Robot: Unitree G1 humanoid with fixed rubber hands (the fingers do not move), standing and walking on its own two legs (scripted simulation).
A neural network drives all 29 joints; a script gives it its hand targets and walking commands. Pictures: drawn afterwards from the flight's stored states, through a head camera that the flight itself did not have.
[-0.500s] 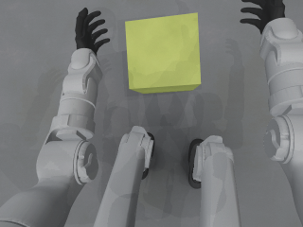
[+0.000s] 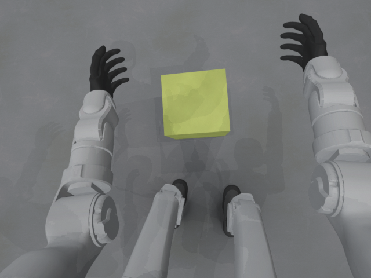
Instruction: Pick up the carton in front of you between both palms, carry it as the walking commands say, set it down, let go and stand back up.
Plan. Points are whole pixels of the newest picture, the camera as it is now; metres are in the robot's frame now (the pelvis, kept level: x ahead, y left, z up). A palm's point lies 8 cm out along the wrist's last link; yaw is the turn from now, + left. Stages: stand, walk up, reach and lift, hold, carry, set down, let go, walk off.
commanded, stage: let go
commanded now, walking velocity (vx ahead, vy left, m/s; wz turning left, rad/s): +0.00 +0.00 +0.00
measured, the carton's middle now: (196, 109) +0.50 +0.07 -0.50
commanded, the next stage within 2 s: stand in 1.32 s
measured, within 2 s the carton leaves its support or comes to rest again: neither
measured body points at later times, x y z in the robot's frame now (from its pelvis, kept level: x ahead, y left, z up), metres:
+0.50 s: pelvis +0.07 +0.02 +0.11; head +0.24 +0.00 +0.53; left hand +0.34 +0.26 +0.02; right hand +0.39 -0.19 +0.00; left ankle +0.07 +0.13 -0.59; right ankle +0.07 -0.10 -0.59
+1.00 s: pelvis +0.09 +0.01 +0.15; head +0.12 +0.01 +0.60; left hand +0.27 +0.24 +0.07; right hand +0.26 -0.23 +0.07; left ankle +0.08 +0.13 -0.59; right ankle +0.07 -0.10 -0.59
